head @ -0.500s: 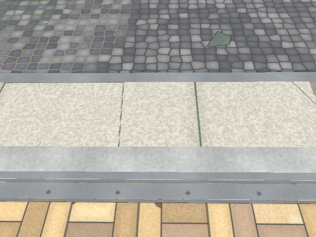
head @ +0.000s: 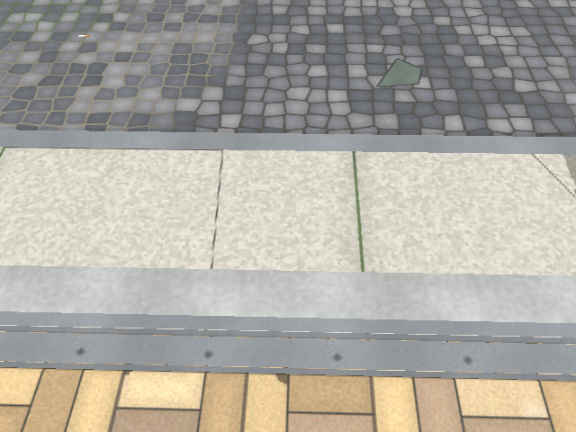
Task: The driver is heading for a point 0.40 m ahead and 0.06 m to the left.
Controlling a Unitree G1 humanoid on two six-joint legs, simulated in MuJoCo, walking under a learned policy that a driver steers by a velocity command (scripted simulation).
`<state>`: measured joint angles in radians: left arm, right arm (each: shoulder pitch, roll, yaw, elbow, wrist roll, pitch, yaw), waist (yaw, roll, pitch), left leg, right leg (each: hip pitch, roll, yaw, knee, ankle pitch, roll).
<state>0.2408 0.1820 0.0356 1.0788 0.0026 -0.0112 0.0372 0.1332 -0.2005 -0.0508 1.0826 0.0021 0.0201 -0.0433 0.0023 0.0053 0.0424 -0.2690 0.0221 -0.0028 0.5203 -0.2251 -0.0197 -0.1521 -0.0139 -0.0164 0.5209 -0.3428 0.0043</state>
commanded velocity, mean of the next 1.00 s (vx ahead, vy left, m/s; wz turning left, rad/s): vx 0.00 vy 0.00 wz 0.00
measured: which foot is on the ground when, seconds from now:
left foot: down 0.00-1.00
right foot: down 0.00-1.00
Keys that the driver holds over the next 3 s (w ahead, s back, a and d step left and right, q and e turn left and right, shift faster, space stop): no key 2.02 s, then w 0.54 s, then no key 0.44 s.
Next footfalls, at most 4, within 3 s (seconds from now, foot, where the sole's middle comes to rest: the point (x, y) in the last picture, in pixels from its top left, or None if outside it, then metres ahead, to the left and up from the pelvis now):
2.74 right None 0.46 -0.10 -0.77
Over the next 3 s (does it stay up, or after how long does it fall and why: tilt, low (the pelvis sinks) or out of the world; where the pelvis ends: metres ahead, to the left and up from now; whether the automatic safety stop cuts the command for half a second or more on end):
stays up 0.33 -0.02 0.00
